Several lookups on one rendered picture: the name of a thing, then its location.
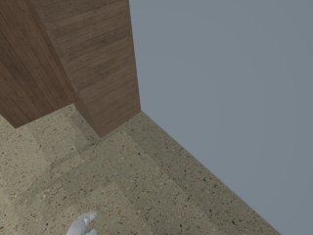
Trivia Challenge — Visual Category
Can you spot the robot left hand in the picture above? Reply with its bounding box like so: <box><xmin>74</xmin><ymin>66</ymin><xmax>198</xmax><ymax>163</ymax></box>
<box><xmin>66</xmin><ymin>211</ymin><xmax>97</xmax><ymax>235</ymax></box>

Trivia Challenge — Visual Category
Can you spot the cupboard door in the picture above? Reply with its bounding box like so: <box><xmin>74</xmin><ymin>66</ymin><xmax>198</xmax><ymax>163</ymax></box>
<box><xmin>0</xmin><ymin>0</ymin><xmax>79</xmax><ymax>128</ymax></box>

